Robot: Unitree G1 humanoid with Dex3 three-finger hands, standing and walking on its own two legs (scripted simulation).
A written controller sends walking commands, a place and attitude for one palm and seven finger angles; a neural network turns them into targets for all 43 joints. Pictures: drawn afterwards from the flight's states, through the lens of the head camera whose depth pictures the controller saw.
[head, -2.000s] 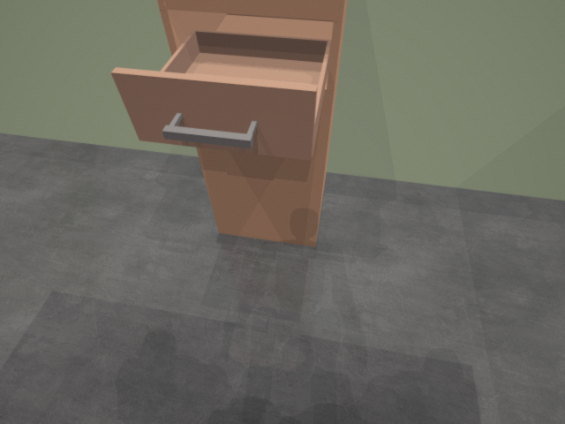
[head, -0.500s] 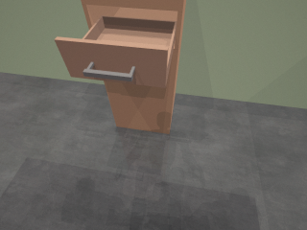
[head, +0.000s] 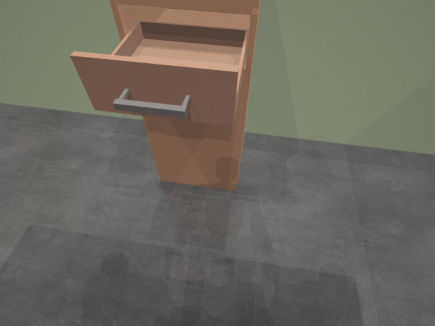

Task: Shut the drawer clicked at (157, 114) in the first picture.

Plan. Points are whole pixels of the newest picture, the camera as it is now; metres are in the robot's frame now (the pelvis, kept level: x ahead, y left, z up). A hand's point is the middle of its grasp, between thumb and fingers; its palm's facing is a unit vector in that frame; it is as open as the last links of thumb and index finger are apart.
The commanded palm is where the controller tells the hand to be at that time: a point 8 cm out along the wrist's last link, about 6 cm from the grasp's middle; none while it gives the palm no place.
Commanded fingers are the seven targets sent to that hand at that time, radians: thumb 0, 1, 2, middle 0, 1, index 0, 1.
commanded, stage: take the last steps up to it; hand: left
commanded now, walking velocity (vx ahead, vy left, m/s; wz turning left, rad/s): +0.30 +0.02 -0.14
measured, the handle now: (153, 102) +0.57 +0.19 +0.07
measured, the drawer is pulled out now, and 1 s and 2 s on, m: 0.29 0.29 0.29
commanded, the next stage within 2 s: come to a stop and stand still in 0.52 s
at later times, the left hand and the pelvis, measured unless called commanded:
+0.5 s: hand (143, 307) +0.18 +0.18 -0.18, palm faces +0.00 -0.99 -0.17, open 7.3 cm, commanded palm none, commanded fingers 0.00 0.90 0.90 -0.20 -0.30 -0.20 -0.30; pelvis +0.13 +0.00 -0.01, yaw -2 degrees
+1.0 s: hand (161, 245) +0.32 +0.16 -0.18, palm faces -0.01 -0.97 -0.23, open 7.4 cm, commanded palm none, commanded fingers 0.00 0.90 0.90 -0.20 -0.30 -0.20 -0.30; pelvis +0.23 -0.02 +0.00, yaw -2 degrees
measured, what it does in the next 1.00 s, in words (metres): walks ahead: right foot, then left foot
